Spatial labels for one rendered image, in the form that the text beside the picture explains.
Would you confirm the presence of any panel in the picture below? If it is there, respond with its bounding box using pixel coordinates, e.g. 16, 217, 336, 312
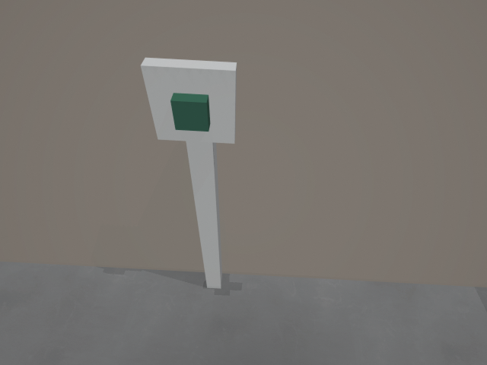
141, 58, 237, 288

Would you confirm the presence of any button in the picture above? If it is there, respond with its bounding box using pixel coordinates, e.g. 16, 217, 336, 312
170, 93, 210, 132

